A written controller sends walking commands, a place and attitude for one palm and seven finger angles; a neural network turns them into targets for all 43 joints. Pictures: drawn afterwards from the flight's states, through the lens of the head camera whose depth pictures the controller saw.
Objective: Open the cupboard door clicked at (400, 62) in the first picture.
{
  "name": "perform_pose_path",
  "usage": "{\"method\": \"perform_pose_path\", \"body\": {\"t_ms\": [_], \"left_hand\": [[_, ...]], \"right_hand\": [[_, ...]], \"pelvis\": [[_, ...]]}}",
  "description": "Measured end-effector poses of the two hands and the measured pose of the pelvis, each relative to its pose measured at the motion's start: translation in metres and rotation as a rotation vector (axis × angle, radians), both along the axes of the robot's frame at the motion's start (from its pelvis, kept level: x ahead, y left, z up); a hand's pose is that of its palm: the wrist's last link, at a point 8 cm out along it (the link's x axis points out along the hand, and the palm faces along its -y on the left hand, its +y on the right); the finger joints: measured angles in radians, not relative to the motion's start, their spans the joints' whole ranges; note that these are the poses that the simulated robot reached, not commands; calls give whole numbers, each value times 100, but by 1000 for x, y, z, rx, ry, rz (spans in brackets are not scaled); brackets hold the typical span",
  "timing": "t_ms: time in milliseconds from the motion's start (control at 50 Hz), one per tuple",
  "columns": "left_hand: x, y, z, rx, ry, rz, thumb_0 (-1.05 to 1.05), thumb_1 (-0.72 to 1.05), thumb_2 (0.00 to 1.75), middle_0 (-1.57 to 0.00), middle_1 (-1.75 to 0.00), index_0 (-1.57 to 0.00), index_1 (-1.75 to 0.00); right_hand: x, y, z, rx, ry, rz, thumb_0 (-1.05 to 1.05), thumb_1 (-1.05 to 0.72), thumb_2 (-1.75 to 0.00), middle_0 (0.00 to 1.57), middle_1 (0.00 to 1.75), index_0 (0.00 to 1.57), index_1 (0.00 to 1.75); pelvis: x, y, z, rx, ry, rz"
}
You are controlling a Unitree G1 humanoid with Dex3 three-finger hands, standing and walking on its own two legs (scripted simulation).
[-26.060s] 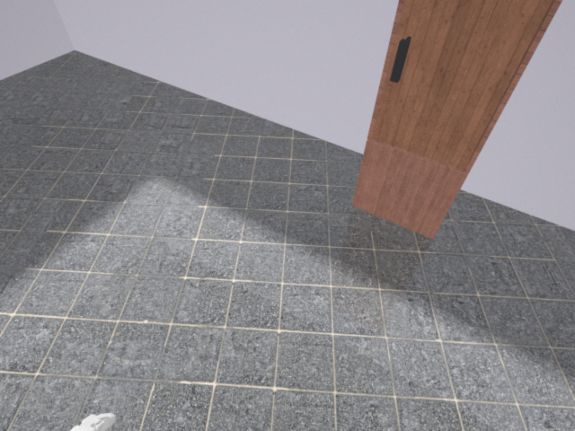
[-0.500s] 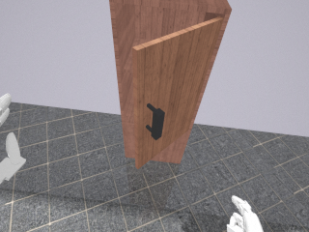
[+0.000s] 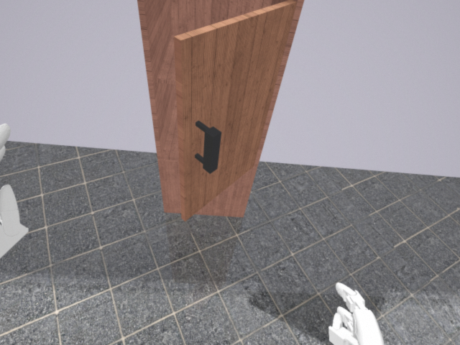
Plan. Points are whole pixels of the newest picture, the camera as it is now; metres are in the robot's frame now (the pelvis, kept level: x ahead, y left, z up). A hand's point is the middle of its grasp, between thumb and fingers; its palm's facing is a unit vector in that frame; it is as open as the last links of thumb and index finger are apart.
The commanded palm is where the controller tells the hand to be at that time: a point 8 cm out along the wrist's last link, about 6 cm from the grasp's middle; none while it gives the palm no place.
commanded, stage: stop stepping back and stand still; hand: left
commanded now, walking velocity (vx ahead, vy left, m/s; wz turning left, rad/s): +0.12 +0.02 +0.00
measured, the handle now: (205, 146) +0.55 +0.08 +0.00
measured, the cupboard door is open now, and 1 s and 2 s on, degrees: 48 48 48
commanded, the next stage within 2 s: let the arm hang, fingers relaxed in 0.68 s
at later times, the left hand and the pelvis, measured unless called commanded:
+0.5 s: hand out of the picture +0.15 +0.28 +0.17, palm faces +0.46 -0.77 -0.45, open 7.4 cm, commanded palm +0.09 +0.31 +0.19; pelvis -0.05 +0.00 +0.00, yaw +1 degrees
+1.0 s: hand out of the picture +0.07 +0.24 -0.12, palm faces +0.01 -0.95 -0.32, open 7.4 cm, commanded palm none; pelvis -0.06 +0.02 +0.00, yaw +3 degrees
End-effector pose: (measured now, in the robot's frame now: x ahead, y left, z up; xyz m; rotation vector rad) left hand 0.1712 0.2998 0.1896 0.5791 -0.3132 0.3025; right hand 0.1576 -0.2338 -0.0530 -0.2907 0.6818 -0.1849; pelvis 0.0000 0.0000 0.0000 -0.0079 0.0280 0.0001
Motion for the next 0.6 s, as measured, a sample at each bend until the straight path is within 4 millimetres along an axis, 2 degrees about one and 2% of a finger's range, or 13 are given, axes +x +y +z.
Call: {"method": "perform_pose_path", "body": {"t_ms": [60, 160, 240, 300, 360, 440, 600], "left_hand": [[-10, 4, 1, 13, 34, 23, 1, 89, 90, -22, -30, -22, -30], [-41, -5, 0, 9, 89, 41, 1, 89, 90, -21, -30, -22, -30], [-65, -7, -2, -18, 79, 59, 1, 89, 90, -21, -30, -22, -30], [-70, -1, -2, -52, 13, 96, 1, 89, 90, -22, -30, -22, -30], [-68, 9, -7, -86, -47, 125, 1, 89, 90, -21, -30, -22, -30], [-61, 15, -11, -88, -26, 141, 1, 89, 90, -21, -30, -22, -30], [-63, 3, -1, -26, 22, 72, 2, 89, 90, -21, -30, -22, -30]], "right_hand": [[-20, -3, 3, 1, -19, -8, 1, -90, -90, 20, 30, 20, 30], [-54, -8, -5, 27, 7, -11, 1, -90, -90, 20, 30, 20, 30], [-76, -14, -13, 21, 84, -24, 1, -90, -90, 20, 30, 20, 30], [-85, -16, -14, -3, 113, -23, 1, -90, -90, 20, 30, 20, 30], [-85, -16, -20, -34, 90, -19, 1, -90, -90, 20, 30, 20, 30], [-79, -4, -21, 6, 49, -30, 1, -90, -90, 20, 30, 20, 30], [-62, 21, -18, 86, 1, 35, 1, -90, -90, 20, 30, 20, 30]], "pelvis": [[-14, -1, 3, 5, -16, -11], [-32, -4, 6, -9, -38, 7], [-38, -6, 8, 6, -34, -18], [-39, -4, 8, 10, -30, -4], [-41, 4, -1, -15, -28, 26], [-45, 7, -1, 8, -52, 15], [-48, 7, 3, -7, -39, 9]]}}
